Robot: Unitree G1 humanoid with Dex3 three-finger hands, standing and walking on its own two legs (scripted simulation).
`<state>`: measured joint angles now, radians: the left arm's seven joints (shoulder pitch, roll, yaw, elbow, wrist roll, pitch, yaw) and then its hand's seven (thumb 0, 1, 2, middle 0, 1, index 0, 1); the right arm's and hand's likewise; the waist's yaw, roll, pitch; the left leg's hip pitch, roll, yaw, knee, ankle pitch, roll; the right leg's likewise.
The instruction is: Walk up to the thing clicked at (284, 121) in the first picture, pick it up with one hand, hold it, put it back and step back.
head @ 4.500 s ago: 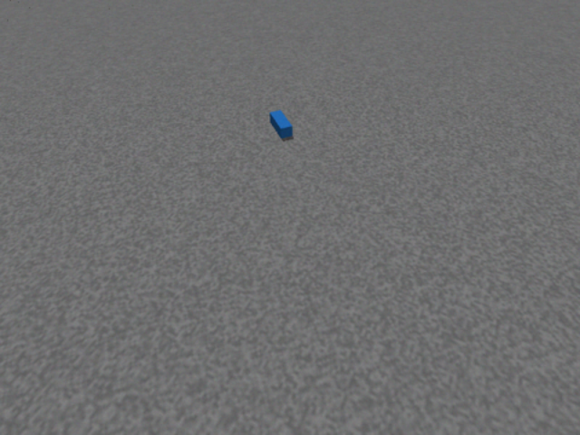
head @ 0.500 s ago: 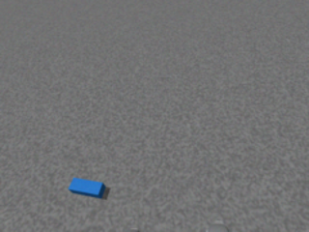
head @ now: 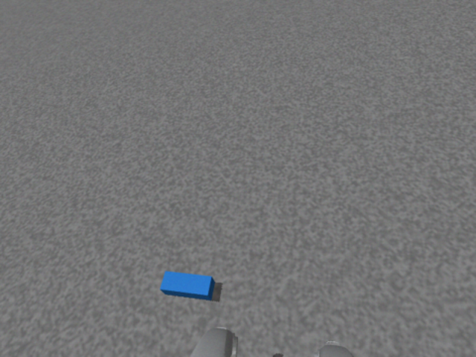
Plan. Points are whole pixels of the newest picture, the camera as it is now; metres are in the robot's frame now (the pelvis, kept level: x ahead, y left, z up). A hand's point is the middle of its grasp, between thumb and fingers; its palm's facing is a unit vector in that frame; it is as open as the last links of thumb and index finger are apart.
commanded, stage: walk up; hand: left
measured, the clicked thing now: (188, 285) +0.47 +0.33 -0.70
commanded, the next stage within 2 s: none
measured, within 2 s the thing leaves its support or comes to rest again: neither
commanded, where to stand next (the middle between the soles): +0.04 +0.19 m, yaw -8 degrees
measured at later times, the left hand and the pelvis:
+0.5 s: hand out of the picture +0.04 +0.50 -0.13, palm faces -0.09 -0.86 -0.50, open 7.4 cm; pelvis -0.02 +0.21 +0.00, yaw -3 degrees
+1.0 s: hand out of the picture +0.11 +0.53 -0.13, palm faces -0.19 -0.91 -0.37, open 7.4 cm; pelvis -0.02 +0.27 +0.03, yaw -10 degrees
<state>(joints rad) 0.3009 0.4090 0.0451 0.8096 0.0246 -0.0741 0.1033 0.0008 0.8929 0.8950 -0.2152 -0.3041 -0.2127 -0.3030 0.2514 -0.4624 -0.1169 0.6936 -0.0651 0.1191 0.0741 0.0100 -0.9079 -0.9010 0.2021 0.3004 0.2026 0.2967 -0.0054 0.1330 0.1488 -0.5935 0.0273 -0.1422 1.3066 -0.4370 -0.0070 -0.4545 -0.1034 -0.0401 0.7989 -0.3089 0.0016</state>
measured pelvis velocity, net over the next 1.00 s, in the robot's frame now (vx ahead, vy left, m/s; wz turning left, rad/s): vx -0.02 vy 0.27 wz -0.17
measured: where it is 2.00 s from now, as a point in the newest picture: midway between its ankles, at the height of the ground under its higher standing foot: outside the picture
